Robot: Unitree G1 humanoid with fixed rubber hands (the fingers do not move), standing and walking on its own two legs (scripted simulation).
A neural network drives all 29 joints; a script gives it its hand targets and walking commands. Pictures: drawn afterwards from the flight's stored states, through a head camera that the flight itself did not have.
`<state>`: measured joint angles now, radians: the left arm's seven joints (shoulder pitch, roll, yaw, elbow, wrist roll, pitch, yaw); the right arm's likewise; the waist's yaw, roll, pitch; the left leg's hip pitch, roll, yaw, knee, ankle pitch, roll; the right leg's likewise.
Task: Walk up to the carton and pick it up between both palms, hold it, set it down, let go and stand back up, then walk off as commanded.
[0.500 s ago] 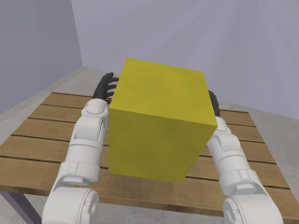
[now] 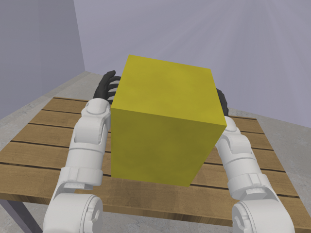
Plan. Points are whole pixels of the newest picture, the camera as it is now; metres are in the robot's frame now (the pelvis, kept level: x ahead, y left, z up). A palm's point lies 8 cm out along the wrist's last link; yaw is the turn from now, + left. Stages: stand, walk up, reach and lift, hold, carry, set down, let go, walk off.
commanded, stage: hold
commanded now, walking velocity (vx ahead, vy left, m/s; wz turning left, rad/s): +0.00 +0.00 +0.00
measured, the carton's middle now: (160, 123) +0.36 +0.02 +0.16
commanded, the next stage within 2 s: none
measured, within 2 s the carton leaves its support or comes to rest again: neither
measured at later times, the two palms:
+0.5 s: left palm (100, 100) +0.35 +0.16 +0.23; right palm (221, 116) +0.37 -0.13 +0.20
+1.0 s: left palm (98, 99) +0.36 +0.17 +0.23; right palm (219, 113) +0.38 -0.13 +0.20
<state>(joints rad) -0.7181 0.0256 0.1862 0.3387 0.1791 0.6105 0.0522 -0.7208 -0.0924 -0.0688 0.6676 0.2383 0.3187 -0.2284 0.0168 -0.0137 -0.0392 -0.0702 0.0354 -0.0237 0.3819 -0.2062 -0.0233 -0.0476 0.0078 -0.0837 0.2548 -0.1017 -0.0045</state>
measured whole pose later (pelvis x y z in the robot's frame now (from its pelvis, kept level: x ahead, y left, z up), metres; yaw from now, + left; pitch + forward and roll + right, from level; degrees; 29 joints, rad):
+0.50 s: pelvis +0.00 +0.00 +0.00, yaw +0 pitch -7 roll -1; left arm -0.71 0.02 0.19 0.26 0.21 0.69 0.04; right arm -0.72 -0.09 -0.07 0.62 0.24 0.38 -0.23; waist 0.01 -0.01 -0.04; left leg -0.05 0.04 -0.02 0.38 -0.20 -0.02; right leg -0.03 0.01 -0.08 0.26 -0.10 -0.01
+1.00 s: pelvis +0.00 +0.00 +0.00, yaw +0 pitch -7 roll -2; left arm -0.71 0.01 0.22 0.23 0.22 0.71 0.02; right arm -0.74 -0.09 -0.06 0.60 0.24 0.39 -0.23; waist 0.01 -0.02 -0.03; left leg -0.06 0.04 -0.02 0.38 -0.21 -0.02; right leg -0.03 0.01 -0.08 0.25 -0.10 0.00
